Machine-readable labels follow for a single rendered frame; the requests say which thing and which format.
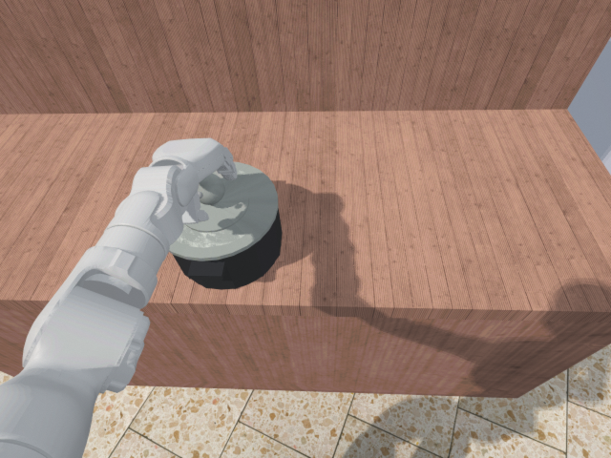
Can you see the knob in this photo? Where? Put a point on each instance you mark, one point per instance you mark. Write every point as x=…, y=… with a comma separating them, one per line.
x=212, y=188

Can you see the pot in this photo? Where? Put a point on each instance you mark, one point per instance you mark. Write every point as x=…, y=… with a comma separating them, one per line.
x=241, y=269

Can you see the left robot hand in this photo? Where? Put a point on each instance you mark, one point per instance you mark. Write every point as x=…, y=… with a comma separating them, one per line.
x=206, y=155

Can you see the table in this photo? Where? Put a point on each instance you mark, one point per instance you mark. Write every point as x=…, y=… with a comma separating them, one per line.
x=446, y=225

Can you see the left robot forearm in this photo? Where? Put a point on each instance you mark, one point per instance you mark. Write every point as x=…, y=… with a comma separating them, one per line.
x=124, y=263

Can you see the lid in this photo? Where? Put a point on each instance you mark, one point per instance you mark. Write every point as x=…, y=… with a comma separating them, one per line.
x=240, y=219

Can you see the robot left upper arm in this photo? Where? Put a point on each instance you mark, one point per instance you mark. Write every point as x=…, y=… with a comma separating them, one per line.
x=92, y=344

